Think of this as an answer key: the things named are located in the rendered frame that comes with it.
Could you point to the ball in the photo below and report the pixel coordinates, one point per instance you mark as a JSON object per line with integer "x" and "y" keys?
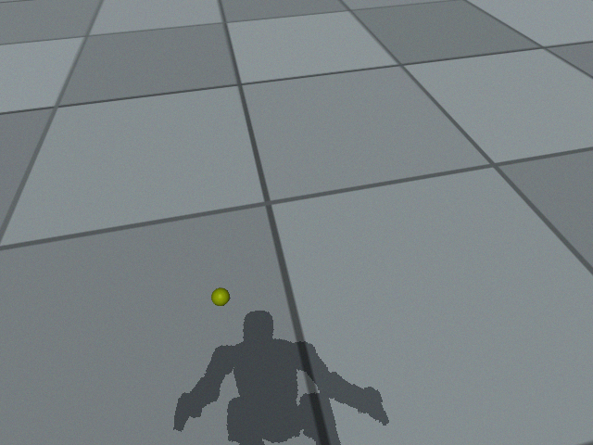
{"x": 220, "y": 296}

